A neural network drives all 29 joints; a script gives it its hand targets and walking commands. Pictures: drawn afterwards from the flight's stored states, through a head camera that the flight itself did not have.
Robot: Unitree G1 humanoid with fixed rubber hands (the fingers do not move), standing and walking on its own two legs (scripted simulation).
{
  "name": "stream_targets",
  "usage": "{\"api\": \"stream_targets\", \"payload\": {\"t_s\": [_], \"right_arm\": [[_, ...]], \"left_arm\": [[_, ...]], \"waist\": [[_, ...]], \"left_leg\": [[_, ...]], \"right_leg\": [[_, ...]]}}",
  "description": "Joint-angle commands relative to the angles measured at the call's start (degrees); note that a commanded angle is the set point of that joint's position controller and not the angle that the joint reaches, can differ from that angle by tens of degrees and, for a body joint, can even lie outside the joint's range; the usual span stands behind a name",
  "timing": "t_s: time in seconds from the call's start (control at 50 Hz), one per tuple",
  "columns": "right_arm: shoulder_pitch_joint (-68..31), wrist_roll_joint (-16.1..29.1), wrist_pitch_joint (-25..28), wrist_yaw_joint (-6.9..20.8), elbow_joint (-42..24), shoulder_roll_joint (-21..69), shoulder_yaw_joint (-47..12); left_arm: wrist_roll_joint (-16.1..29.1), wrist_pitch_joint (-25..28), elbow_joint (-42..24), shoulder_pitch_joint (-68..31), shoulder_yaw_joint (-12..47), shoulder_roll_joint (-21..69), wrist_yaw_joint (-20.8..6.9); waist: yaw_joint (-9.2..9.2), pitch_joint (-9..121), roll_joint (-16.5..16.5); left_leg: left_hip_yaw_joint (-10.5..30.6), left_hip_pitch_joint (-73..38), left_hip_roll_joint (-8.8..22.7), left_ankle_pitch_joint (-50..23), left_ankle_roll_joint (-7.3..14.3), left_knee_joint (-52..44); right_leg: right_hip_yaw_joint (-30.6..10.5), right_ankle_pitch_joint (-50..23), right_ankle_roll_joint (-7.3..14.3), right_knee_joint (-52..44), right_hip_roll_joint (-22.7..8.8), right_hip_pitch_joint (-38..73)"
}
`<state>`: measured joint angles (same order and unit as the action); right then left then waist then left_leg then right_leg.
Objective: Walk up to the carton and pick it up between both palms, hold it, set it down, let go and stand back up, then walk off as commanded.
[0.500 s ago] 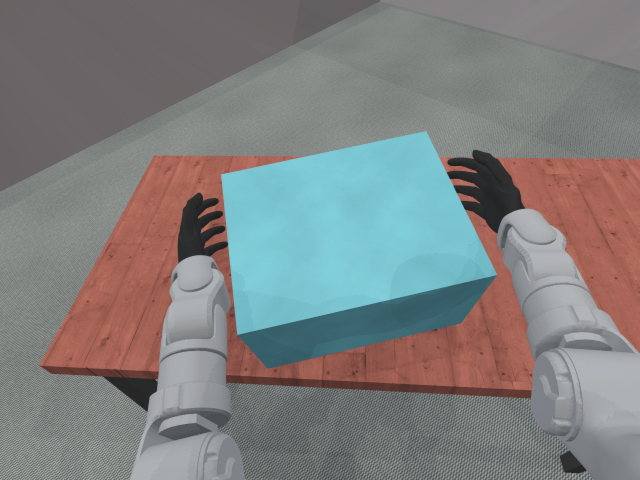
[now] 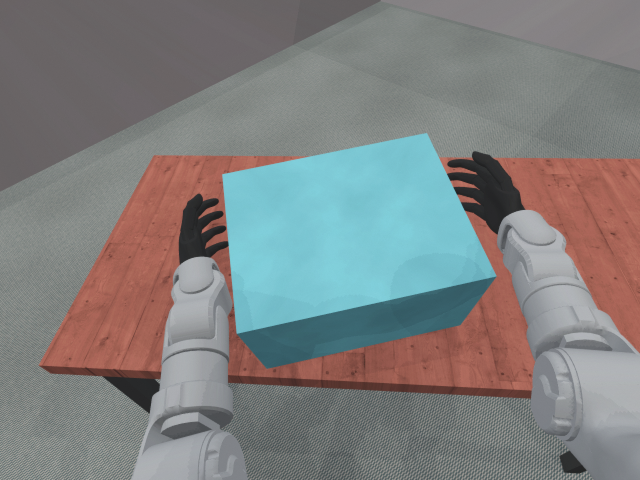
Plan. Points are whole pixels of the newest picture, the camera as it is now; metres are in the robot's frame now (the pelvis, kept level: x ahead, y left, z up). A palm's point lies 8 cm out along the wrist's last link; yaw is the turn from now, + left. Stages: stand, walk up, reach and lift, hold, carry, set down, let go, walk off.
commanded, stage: set down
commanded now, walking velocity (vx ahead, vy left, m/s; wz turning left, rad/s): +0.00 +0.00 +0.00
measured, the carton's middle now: (345, 252) +0.42 +0.00 +0.02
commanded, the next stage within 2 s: none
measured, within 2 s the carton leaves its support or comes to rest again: rests again in 1.08 s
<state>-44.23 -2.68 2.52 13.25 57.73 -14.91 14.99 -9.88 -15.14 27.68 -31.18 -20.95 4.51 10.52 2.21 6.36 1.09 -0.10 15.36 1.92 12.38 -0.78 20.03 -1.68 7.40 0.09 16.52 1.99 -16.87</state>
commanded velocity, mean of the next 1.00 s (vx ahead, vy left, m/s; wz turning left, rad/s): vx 0.00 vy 0.00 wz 0.00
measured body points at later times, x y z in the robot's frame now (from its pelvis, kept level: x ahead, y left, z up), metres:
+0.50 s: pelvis +0.00 +0.00 +0.00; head +0.03 +0.00 +0.45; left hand +0.38 +0.19 +0.08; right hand +0.44 -0.20 +0.09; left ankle -0.03 +0.13 -0.75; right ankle +0.00 -0.12 -0.75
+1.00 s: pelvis +0.01 +0.00 +0.00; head +0.05 +0.00 +0.45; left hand +0.39 +0.19 +0.07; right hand +0.44 -0.20 +0.08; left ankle -0.03 +0.13 -0.75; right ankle +0.00 -0.12 -0.75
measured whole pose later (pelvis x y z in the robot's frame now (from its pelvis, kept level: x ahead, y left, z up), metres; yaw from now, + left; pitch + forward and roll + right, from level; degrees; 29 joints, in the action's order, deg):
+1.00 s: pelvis +0.01 +0.00 +0.00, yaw +0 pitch +10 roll -1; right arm -44.2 -4.4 5.8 12.8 59.9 -14.9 17.0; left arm -9.9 -8.9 29.1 -31.5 -23.3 5.5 7.3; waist 2.2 6.3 1.1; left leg -0.1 18.0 2.1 12.4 -0.9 20.0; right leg -1.7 7.4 0.3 16.5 2.2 -19.6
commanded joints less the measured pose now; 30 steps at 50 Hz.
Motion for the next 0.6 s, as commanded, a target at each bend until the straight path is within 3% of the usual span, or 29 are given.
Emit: {"api": "stream_targets", "payload": {"t_s": [0.0,0.58], "right_arm": [[-29.9,-0.9,3.5,8.6,-5.4,17.0,-7.4],[-25.7,-2.3,5.8,8.4,-3.6,18.0,-6.8]], "left_arm": [[-1.2,3.1,1.0,-29.3,14.8,20.1,-8.6],[-4.1,5.8,5.0,-24.4,12.3,20.4,-8.9]], "waist": [[4.96,23.2,-1.2],[5.38,21.4,-1.0]], "left_leg": [[-2.3,-11.2,0.6,-24.3,-2.4,-0.9],[-2.6,-9.6,0.6,-25.2,-2.1,-0.6]], "right_leg": [[7.0,-15.4,1.1,0.9,0.3,5.9],[6.7,-14.9,1.4,0.6,0.3,4.3]]}}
